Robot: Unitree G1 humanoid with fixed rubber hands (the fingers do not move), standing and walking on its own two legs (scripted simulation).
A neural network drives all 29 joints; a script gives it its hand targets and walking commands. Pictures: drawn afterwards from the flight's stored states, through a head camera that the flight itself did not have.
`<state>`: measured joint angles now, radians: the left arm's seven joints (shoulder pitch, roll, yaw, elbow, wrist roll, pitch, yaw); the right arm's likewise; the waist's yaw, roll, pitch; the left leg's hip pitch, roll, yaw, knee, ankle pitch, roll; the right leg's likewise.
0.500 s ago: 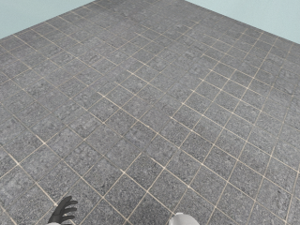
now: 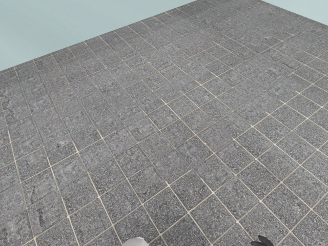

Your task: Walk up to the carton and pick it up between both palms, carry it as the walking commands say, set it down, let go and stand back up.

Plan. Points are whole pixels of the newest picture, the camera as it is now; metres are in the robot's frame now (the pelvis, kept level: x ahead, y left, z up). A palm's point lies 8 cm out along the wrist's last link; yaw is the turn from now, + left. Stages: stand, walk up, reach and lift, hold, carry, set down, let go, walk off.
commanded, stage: walk up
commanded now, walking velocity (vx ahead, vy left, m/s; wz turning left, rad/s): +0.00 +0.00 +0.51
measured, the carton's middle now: out of the picture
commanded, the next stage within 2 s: none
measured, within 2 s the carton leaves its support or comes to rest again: neither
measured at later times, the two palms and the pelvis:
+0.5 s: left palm out of the picture +0.04 +0.31 -0.11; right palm out of the picture +0.11 -0.22 -0.12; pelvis -0.02 +0.03 +0.00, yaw +15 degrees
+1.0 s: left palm out of the picture -0.13 +0.26 -0.13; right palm (225, 214) +0.23 -0.14 -0.12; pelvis -0.02 +0.00 -0.01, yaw +32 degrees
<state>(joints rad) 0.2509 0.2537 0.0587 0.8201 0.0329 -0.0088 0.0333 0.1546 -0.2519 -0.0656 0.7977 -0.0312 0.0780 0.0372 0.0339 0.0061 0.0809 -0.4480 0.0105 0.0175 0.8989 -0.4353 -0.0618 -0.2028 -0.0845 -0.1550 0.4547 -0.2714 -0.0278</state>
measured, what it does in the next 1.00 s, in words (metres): steps on the spot, turning left: left foot, then right foot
